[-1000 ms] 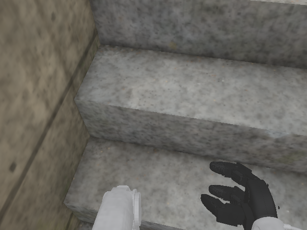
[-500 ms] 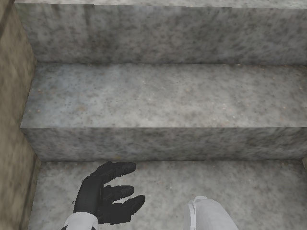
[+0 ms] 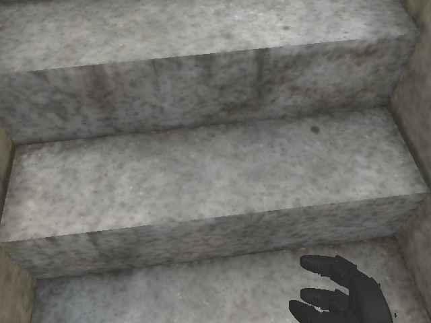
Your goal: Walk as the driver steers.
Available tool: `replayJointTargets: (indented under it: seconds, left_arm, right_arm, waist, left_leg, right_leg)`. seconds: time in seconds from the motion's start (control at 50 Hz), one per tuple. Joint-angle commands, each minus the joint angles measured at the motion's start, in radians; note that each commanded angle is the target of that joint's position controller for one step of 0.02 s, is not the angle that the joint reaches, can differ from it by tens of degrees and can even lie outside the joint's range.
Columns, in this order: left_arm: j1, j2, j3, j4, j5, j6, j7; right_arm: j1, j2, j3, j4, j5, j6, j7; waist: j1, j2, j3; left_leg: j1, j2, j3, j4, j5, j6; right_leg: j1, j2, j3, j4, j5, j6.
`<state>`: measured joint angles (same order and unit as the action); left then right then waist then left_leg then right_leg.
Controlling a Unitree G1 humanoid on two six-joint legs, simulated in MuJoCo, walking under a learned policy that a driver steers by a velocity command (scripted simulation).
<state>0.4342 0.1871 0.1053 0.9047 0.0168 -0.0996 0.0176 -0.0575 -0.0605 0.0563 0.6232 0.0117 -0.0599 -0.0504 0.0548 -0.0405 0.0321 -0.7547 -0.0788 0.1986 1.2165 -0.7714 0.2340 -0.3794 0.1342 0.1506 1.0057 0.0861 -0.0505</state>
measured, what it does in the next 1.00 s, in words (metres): climbs, turning left: right foot 0.20 m higher, then left foot 0.20 m higher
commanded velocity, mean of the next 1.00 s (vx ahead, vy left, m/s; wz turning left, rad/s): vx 0.35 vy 0.00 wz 0.24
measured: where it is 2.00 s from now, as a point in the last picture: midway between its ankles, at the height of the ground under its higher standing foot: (208, 165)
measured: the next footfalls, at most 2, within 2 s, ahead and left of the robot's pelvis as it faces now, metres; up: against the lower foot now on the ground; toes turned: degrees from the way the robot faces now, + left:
right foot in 0.38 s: +0.40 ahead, -0.17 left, +0.20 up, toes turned -3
left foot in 0.84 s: +0.59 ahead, +0.10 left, +0.41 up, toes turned +11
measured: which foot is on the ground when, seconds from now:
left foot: down 0.00-0.38, up 0.40-0.82, down 0.84-1.00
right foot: up 0.00-0.36, down 0.38-0.84, up 0.86-1.00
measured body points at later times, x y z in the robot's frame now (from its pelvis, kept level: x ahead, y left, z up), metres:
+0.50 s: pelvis +0.28 -0.06 +0.24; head +0.31 -0.05 +0.69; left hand +0.38 +0.18 +0.10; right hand +0.36 -0.32 +0.12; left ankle +0.16 +0.07 -0.27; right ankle +0.36 -0.16 -0.41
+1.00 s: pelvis +0.50 +0.03 +0.46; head +0.52 +0.04 +0.91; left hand +0.67 +0.31 +0.40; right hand +0.66 -0.20 +0.34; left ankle +0.55 +0.09 -0.21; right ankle +0.47 -0.12 +0.03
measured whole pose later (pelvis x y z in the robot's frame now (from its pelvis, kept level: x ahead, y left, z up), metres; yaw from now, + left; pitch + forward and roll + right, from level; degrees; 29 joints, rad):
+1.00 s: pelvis +0.50 +0.03 +0.46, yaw +18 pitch +2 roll +1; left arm 0.05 0.18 0.04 0.57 0.05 -0.09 0.05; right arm 0.25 -0.21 -0.08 0.78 -0.04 0.04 -0.03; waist -0.04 -0.03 0.00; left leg -0.66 -0.17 0.03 1.02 -0.39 0.13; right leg -0.82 0.03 0.08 2.09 -0.07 -0.04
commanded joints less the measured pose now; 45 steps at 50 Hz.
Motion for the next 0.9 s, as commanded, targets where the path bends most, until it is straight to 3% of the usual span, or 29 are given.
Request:
replayJointTargets:
  seconds: [0.02,0.04,0.06,0.1,0.14,0.16,0.2,0.24,0.3,0.32,0.34,0.36,0.38,0.4,0.42,0.44,0.46,0.52,0.56,0.64,0.68,0.7,0.72,0.78,0.82,0.84,0.86,0.88,0.9]
  left_arm:
    - [-0.059,-0.054,-0.014,-0.227,0.050,-0.031,-0.031]
    - [-0.149,-0.080,-0.036,-0.255,0.071,0.001,-0.010]
    - [-0.200,-0.088,-0.056,-0.265,0.080,0.018,0.001]
    - [-0.118,-0.054,-0.055,-0.267,0.047,0.089,0.023]
    - [-0.243,-0.061,-0.062,-0.316,0.012,0.106,0.032]
    - [-0.334,-0.097,-0.072,-0.359,-0.003,0.114,0.046]
    - [-0.426,-0.115,-0.088,-0.418,-0.004,0.099,0.052]
    - [-0.489,-0.115,-0.109,-0.476,-0.025,0.088,0.061]
    - [-0.502,-0.093,-0.135,-0.520,-0.024,0.138,0.026]
    - [-0.421,-0.068,-0.120,-0.418,-0.062,0.128,0.013]
    - [-0.184,-0.055,-0.104,-0.349,-0.086,0.126,0.023]
    - [-0.037,0.004,-0.079,-0.331,-0.067,0.133,0.047]
    - [-0.010,0.066,-0.058,-0.298,-0.022,0.125,0.044]
    - [-0.022,0.158,-0.022,-0.241,0.011,0.113,0.053]
    - [-0.056,0.251,0.015,-0.221,0.035,0.128,0.065]
    - [-0.121,0.171,0.008,-0.199,0.014,0.112,0.059]
    - [-0.151,0.079,-0.020,-0.149,0.002,0.098,0.061]
    - [-0.154,-0.055,-0.066,-0.041,0.041,0.027,0.058]
    - [-0.086,-0.017,-0.072,-0.001,0.012,-0.029,0.044]
    - [-0.075,0.076,-0.075,0.013,0.013,-0.074,0.026]
    - [-0.069,0.113,-0.073,0.012,0.000,-0.040,0.034]
    - [-0.033,0.209,-0.052,-0.009,-0.010,-0.027,0.058]
    - [-0.013,0.215,-0.047,-0.004,-0.002,-0.020,0.077]
    - [-0.135,0.275,-0.032,-0.086,-0.057,-0.031,0.112]
    - [-0.147,0.346,0.001,-0.138,-0.077,-0.052,0.056]
    - [-0.155,0.319,0.004,-0.170,-0.101,-0.050,0.029]
    - [-0.160,0.200,-0.010,-0.210,-0.057,-0.039,0.016]
    - [-0.272,0.133,-0.025,-0.351,0.002,-0.011,-0.002]
    - [-0.305,0.048,-0.042,-0.362,0.034,-0.003,-0.008]
  right_arm:
    - [0.267,-0.186,-0.135,0.106,-0.027,-0.007,0.000]
    - [0.218,-0.159,-0.127,0.152,-0.051,-0.015,-0.010]
    - [0.211,-0.168,-0.130,0.208,-0.057,-0.038,-0.001]
    - [0.218,-0.121,-0.103,0.231,-0.048,-0.071,0.017]
    - [0.286,-0.170,-0.101,0.268,-0.037,-0.090,0.020]
    - [0.366,-0.213,-0.104,0.307,-0.036,-0.099,0.020]
    - [0.459,-0.238,-0.100,0.346,-0.051,-0.124,0.019]
    - [0.491,-0.253,-0.102,0.356,-0.030,-0.131,0.046]
    - [0.602,-0.310,-0.124,0.398,0.026,-0.104,0.028]
    - [0.541,-0.310,-0.116,0.362,0.045,-0.102,0.028]
    - [0.549,-0.408,-0.128,0.331,0.053,-0.142,0.038]
    - [0.485,-0.531,-0.174,0.304,0.064,-0.150,0.055]
    - [0.461,-0.488,-0.179,0.283,0.095,-0.158,0.072]
    - [0.422,-0.338,-0.163,0.212,0.053,-0.148,0.094]
    - [0.395,-0.288,-0.164,0.141,0.010,-0.126,0.102]
    - [0.265,-0.204,-0.158,0.047,-0.045,-0.096,0.090]
    - [0.228,-0.124,-0.137,0.002,-0.067,-0.072,0.072]
    - [0.282,-0.012,-0.083,-0.038,-0.050,-0.020,0.033]
    - [0.259,0.009,-0.069,-0.066,-0.038,0.018,0.030]
    - [0.144,-0.031,-0.072,-0.140,-0.010,0.067,0.004]
    - [0.012,-0.032,-0.056,-0.220,-0.023,0.082,0.012]
    - [-0.023,-0.051,-0.050,-0.265,-0.010,0.103,0.032]
    - [-0.013,-0.025,-0.043,-0.259,-0.017,0.114,0.041]
    - [0.157,-0.058,-0.044,-0.157,0.011,0.129,0.031]
    - [0.395,-0.163,-0.080,-0.077,-0.045,0.147,0.027]
    - [0.370,-0.197,-0.096,-0.078,-0.044,0.133,0.037]
    - [0.274,-0.220,-0.124,-0.079,-0.019,0.121,0.044]
    - [0.202,-0.363,-0.189,-0.094,-0.076,0.138,0.034]
    - [0.205,-0.316,-0.177,-0.087,-0.082,0.123,0.035]
  waist:
    - [-0.053,0.071,-0.328]
    - [-0.016,-0.041,-0.138]
    - [0.005,-0.062,-0.033]
    - [0.072,-0.044,0.034]
    - [0.043,-0.074,0.115]
    - [-0.009,0.029,0.136]
    - [-0.041,0.120,0.131]
    - [-0.019,0.129,0.196]
    - [-0.034,0.156,0.017]
    - [0.000,0.068,-0.141]
    - [0.108,0.186,-0.363]
    - [0.208,0.304,-0.478]
    - [0.222,0.292,-0.513]
    - [0.140,0.040,-0.439]
    - [0.116,-0.209,-0.493]
    - [0.050,-0.006,-0.374]
    - [-0.008,0.016,-0.176]
    - [-0.105,0.015,0.007]
    - [-0.123,0.002,0.066]
    - [-0.152,0.002,0.110]
    - [-0.151,0.063,0.101]
    - [-0.128,-0.039,0.043]
    - [-0.122,-0.073,0.000]
    - [-0.187,-0.128,-0.172]
    - [-0.239,-0.137,-0.431]
    - [-0.233,-0.101,-0.445]
    - [-0.185,-0.015,-0.318]
    - [-0.183,0.311,-0.346]
    - [-0.165,0.111,-0.356]
  left_leg:
    - [0.742,0.409,-0.961,-0.695,0.489,0.156]
    - [0.638,0.386,-0.810,-0.703,0.187,0.111]
    - [0.589,0.292,-0.608,-0.735,0.295,0.020]
    - [0.431,0.296,-0.422,-0.786,0.458,-0.043]
    - [0.351,0.287,-0.296,-0.860,0.495,-0.059]
    - [0.359,0.303,-0.280,-0.933,0.577,-0.021]
    - [0.477,0.332,-0.270,-1.015,0.666,-0.002]
    - [0.462,0.309,-0.191,-1.084,0.648,-0.045]
    - [0.547,0.247,-0.096,-1.261,1.166,-0.005]
    - [0.386,0.205,-0.069,-1.128,1.834,0.021]
    - [0.436,0.299,-0.129,-0.909,2.295,0.028]
    - [0.614,0.332,-0.164,-0.683,2.484,-0.014]
    - [0.644,0.264,-0.194,-0.424,2.292,-0.063]
    - [0.335,0.076,-0.285,-0.072,1.487,-0.119]
    - [0.149,-0.098,-0.366,0.490,0.767,-0.161]
    - [0.004,-0.056,-0.424,0.765,0.757,-0.153]
    - [-0.122,-0.037,-0.370,0.817,0.801,-0.126]
    - [-0.363,-0.036,-0.399,1.057,0.670,-0.087]
    - [-0.506,0.001,-0.441,1.109,0.538,-0.097]
    - [-0.616,-0.012,-0.369,1.174,0.347,-0.109]
    - [-0.509,0.016,-0.239,0.851,0.395,-0.135]
    - [-0.451,0.059,-0.118,0.706,0.309,-0.134]
    - [-0.401,0.101,-0.101,0.664,0.299,-0.119]
    - [0.049,0.040,0.014,0.278,0.323,-0.052]
    - [0.368,-0.052,-0.049,0.047,0.238,-0.029]
    - [0.453,-0.100,-0.167,-0.288,0.281,-0.045]
    - [0.466,-0.042,-0.525,-0.610,0.399,0.014]
    - [0.536,0.251,-1.185,-0.792,0.499,0.194]
    - [0.471,0.273,-1.180,-0.788,0.605,0.222]
  right_leg:
    - [-0.638,0.058,0.117,1.221,-0.283,-0.038]
    - [-0.828,0.008,0.110,1.281,-0.368,-0.071]
    - [-0.880,-0.002,0.132,1.239,-0.404,-0.090]
    - [-0.797,-0.039,0.116,1.171,-0.387,-0.065]
    - [-0.839,-0.050,0.075,1.087,-0.344,-0.046]
    - [-0.925,-0.017,-0.013,1.257,-0.418,-0.055]
    - [-1.069,-0.029,-0.040,1.392,-0.516,-0.070]
    - [-1.084,-0.081,-0.075,1.119,-0.592,-0.076]
    - [-0.665,-0.196,-0.342,0.591,-0.593,-0.128]
    - [-0.166,-0.073,-0.469,0.387,-0.539,-0.120]
    - [0.150,-0.050,-0.409,0.393,-0.380,-0.128]
    - [0.199,-0.050,-0.346,0.246,-0.468,-0.099]
    - [0.276,-0.031,-0.247,-0.044,-0.466,-0.099]
    - [0.329,-0.225,0.244,-0.385,-0.580,-0.206]
    - [0.295,-0.459,0.781,-0.653,-0.796,-0.283]
    - [0.185,-0.444,0.771,-0.680,-1.148,-0.229]
    - [0.026,-0.414,0.621,-0.607,-1.185,-0.195]
    - [-0.061,-0.394,0.218,-0.592,-0.695,-0.145]
    - [0.003,-0.441,0.069,-0.652,-0.380,-0.105]
    - [0.028,-0.417,-0.192,-0.781,-0.142,-0.082]
    - [-0.011,-0.325,-0.314,-0.856,-0.116,-0.056]
    - [0.098,-0.379,-0.327,-0.984,0.087,-0.097]
    - [0.194,-0.381,-0.355,-1.003,0.166,-0.103]
    - [0.265,-0.402,-0.438,-0.803,1.400,-0.124]
    - [0.383,-0.456,-0.371,-0.408,1.532,-0.146]
    - [0.369,-0.418,-0.341,-0.161,1.327,-0.122]
    - [0.072,-0.287,-0.278,0.114,0.280,-0.047]
    - [-0.393,-0.032,-0.143,0.883,-0.352,0.053]
    - [-0.469,-0.047,0.001,1.251,-0.345,0.050]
